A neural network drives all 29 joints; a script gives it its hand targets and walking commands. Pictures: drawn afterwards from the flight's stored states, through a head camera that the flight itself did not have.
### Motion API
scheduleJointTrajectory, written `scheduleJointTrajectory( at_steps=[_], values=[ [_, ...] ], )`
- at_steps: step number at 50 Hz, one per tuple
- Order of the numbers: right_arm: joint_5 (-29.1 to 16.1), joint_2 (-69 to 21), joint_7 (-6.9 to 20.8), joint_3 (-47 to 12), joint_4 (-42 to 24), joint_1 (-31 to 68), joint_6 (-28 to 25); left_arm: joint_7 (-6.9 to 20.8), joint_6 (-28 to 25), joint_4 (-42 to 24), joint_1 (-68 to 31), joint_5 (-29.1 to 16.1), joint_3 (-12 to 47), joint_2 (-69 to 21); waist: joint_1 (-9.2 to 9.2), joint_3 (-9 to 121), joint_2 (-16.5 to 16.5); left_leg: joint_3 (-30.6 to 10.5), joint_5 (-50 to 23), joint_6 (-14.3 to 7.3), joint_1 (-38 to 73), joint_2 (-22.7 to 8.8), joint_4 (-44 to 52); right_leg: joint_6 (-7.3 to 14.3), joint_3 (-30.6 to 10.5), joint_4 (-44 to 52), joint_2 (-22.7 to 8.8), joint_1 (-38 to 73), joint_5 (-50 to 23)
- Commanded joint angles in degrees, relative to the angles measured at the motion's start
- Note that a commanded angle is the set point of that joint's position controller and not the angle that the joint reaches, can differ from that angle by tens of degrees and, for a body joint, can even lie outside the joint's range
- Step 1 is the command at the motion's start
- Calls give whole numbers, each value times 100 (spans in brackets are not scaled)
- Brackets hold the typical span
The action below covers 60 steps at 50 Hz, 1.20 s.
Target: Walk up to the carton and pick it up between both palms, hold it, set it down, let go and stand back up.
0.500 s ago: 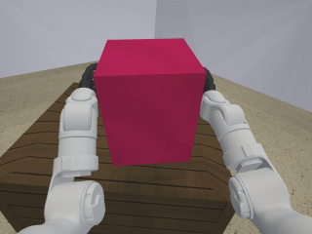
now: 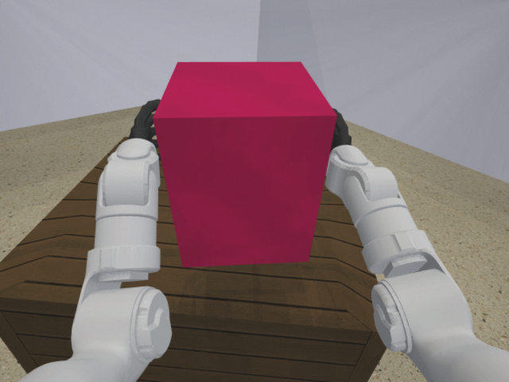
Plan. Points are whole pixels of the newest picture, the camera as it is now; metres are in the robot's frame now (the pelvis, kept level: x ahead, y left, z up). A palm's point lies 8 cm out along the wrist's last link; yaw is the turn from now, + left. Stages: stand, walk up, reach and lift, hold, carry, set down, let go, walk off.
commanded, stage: hold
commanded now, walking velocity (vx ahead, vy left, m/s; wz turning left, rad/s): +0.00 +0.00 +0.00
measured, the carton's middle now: (243, 162) +0.39 +0.00 +0.24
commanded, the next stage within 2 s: none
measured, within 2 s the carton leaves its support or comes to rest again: neither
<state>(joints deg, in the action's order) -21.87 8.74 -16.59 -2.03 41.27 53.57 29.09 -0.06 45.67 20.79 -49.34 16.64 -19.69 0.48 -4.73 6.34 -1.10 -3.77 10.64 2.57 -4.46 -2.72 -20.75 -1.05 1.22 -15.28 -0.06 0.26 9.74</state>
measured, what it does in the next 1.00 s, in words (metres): stands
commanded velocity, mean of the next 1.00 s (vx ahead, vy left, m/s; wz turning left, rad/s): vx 0.00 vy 0.00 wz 0.00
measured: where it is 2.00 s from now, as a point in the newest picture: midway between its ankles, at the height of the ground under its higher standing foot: outside the picture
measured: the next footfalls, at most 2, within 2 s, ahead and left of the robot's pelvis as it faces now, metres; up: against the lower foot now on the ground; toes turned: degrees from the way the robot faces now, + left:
none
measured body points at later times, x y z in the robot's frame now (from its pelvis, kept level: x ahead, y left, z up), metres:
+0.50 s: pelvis +0.00 +0.00 +0.00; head -0.09 +0.02 +0.44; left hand +0.38 +0.15 +0.26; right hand +0.38 -0.15 +0.26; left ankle +0.02 +0.14 -0.75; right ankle -0.01 -0.13 -0.75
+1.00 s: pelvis +0.00 +0.00 +0.00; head -0.08 +0.02 +0.44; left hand +0.39 +0.14 +0.25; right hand +0.38 -0.15 +0.26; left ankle +0.02 +0.14 -0.75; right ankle -0.01 -0.13 -0.75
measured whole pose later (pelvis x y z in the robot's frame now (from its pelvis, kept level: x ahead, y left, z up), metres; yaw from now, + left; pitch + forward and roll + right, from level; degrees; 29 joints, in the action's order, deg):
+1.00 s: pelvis +0.00 +0.00 +0.00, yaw +0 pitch -6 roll -2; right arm -23.4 9.5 -16.9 -3.1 40.0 52.4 29.9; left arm -0.4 45.7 18.8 -46.9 16.4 -18.3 0.0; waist -5.4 6.0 -1.1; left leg -4.3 11.5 2.4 -4.3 -2.7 -21.7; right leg -1.1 0.7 -14.7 0.4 1.3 9.9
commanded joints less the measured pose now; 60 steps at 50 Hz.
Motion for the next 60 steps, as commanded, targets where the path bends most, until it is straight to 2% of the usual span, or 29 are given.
scheduleJointTrajectory(
  at_steps=[1,2,4,8,11,14,18,19,20,24,25,27,28,29,33,34,35,36,37,39,42,45,46,50,51,53,56,59,60],
  values=[
    [-622,-4095,566,-1449,-1841,4789,-157,859,-363,-238,-3617,-774,2228,-3592,18,1530,157,425,-1268,4,481,570,137,-158,38,180,563,211,-811],
    [-625,-4073,540,-1445,-1882,4621,-174,868,-390,-587,-3754,-860,2441,-3648,-134,1730,348,465,-1530,134,634,603,42,-169,93,123,554,301,-1030],
    [-765,-4230,501,-1582,-2360,4786,-246,835,-438,-954,-3927,-1135,2779,-3835,-218,2120,455,392,-2008,202,827,602,-105,-157,72,76,549,386,-1509],
    [-851,-4177,550,-1611,-2376,4871,-227,752,-445,-747,-3761,-1013,2639,-3762,-19,1815,336,357,-1847,111,629,585,-32,-172,139,100,599,306,-1187],
    [-813,-4139,555,-1592,-2001,4564,-142,731,-415,-707,-3726,-881,2501,-3703,-42,1640,268,364,-1906,115,693,582,-28,-163,134,100,613,294,-1280],
    [-869,-4083,554,-1597,-2146,4687,-133,767,-375,-904,-3910,-977,2653,-3701,-128,1740,484,364,-1837,167,699,596,-27,-148,107,85,602,341,-1198],
    [-723,-4215,513,-1591,-2223,4740,-123,798,-361,-764,-3792,-910,2425,-3580,25,1698,65,382,-1394,26,555,594,109,-187,65,139,578,361,-954],
    [-671,-4044,540,-1428,-1870,4598,-95,802,-367,-694,-3885,-896,2498,-3619,-98,1464,350,375,-1364,91,494,606,91,-154,72,143,556,236,-834],
    [-723,-4253,557,-1555,-2144,4815,-150,787,-393,-759,-3938,-953,2543,-3633,23,1628,184,371,-1337,39,523,609,113,-153,66,137,589,237,-816],
    [-723,-4162,589,-1473,-2008,4874,-126,752,-394,-461,-3888,-950,2515,-3650,-76,1663,281,406,-1237,80,510,624,75,-166,112,150,563,186,-712],
    [-742,-4363,599,-1614,-2237,4942,-192,733,-489,-905,-4149,-1054,2646,-3711,-10,1961,220,364,-1337,53,543,600,38,-136,97,80,600,239,-787],
    [-699,-4232,612,-1408,-1948,5010,-187,713,-495,-622,-4187,-1031,2564,-3695,-39,1714,252,395,-1206,65,449,577,89,-139,88,105,574,107,-609],
    [-594,-4127,619,-1362,-1878,5012,-156,723,-468,-232,-3984,-896,2310,-3562,50,1464,45,384,-841,-48,321,599,189,-191,73,199,547,5,-352],
    [-624,-4309,607,-1375,-2025,5157,-227,745,-482,-393,-4110,-979,2459,-3803,28,1759,256,389,-1014,16,376,564,166,-137,70,151,559,77,-480],
    [-536,-4062,632,-1181,-1315,4782,-123,779,-444,106,-3809,-749,2034,-3542,27,1244,132,419,-794,-29,261,602,269,-175,74,262,538,57,-397],
    [-571,-4104,613,-1249,-1737,4875,-185,806,-447,-23,-3645,-785,2091,-3595,50,1609,152,464,-1001,-31,416,604,211,-170,58,220,546,190,-593],
    [-645,-4213,595,-1420,-1865,4733,-197,783,-509,-650,-3905,-898,2316,-3670,-85,2027,288,421,-1522,72,716,606,44,-180,61,98,545,344,-1060],
    [-721,-4081,570,-1352,-1629,4703,-176,777,-469,-556,-3930,-993,2496,-3702,-129,1887,431,410,-1671,134,637,600,15,-155,70,130,581,291,-1078],
    [-774,-4099,572,-1450,-1861,4881,-190,772,-461,-378,-3933,-937,2429,-3653,-31,1783,280,433,-1659,125,571,617,19,-170,86,117,651,305,-1005],
    [-748,-4124,551,-1472,-1996,4903,-194,760,-448,-274,-3687,-955,2344,-3725,-62,1628,125,366,-1664,81,549,565,-34,-149,62,147,608,282,-1072],
    [-837,-4133,554,-1548,-2059,4795,-216,736,-499,-901,-3999,-1061,2628,-3810,-79,2046,404,385,-1937,193,772,582,-66,-141,101,42,614,292,-1271],
    [-877,-4098,511,-1519,-2187,4801,-193,723,-419,-773,-3913,-1107,2824,-3845,-240,1793,415,329,-2075,239,759,585,-187,-147,92,70,619,293,-1414],
    [-874,-4096,505,-1612,-2242,4805,-163,724,-405,-608,-3684,-1053,2695,-3797,-162,1651,188,302,-2000,138,698,580,-127,-158,91,116,636,283,-1370],
    [-953,-4209,477,-1753,-2544,4714,-133,761,-402,-1052,-3605,-1076,2641,-3735,-30,2045,230,359,-2156,160,767,590,-112,-209,84,-19,632,511,-1742],
    [-977,-4175,463,-1721,-2671,4711,-140,742,-408,-1141,-3697,-1118,2758,-3776,-64,2258,419,358,-2184,196,870,614,-139,-201,86,0,641,402,-1767],
    [-954,-4261,498,-1797,-2466,4772,-77,707,-367,-965,-3716,-994,2578,-3657,7,1854,185,338,-1923,125,768,589,-91,-184,86,83,621,405,-1370],
    [-920,-4327,529,-1706,-2595,4835,-144,685,-397,-1011,-3814,-1067,2783,-3750,-5,1994,343,384,-1744,108,692,629,-83,-184,42,67,589,250,-1238],
    [-673,-4123,556,-1491,-1971,4724,-18,710,-388,-451,-3911,-904,2488,-3618,-78,1333,137,331,-1007,9,376,595,133,-205,67,153,545,37,-607],
    [-678,-4202,582,-1491,-2161,4949,-77,724,-381,-429,-3841,-860,2414,-3608,70,1425,101,345,-992,-8,341,572,167,-163,64,152,559,47,-541]
  ],
)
